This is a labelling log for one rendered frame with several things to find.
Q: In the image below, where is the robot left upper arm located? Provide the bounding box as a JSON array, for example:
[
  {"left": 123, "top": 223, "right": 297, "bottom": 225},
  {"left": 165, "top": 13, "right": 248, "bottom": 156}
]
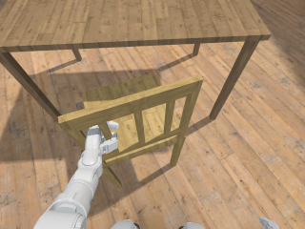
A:
[{"left": 35, "top": 210, "right": 87, "bottom": 229}]

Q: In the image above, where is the robot left hand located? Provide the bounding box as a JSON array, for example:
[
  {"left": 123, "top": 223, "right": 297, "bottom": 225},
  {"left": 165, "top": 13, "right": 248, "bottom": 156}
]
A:
[{"left": 85, "top": 120, "right": 119, "bottom": 155}]

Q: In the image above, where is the table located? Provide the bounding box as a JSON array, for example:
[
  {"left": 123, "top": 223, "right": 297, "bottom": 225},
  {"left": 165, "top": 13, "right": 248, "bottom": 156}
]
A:
[{"left": 0, "top": 0, "right": 271, "bottom": 129}]

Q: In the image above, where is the robot right hand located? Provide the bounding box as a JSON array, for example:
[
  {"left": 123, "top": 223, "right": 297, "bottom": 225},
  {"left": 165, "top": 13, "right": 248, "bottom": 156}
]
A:
[{"left": 259, "top": 217, "right": 279, "bottom": 229}]

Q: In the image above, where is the left robot forearm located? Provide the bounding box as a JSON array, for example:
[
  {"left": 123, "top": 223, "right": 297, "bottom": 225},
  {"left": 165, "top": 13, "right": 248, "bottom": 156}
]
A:
[{"left": 32, "top": 148, "right": 103, "bottom": 229}]

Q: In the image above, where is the chair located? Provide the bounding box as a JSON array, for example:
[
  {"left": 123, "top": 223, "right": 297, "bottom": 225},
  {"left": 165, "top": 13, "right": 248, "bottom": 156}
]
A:
[{"left": 58, "top": 73, "right": 204, "bottom": 188}]

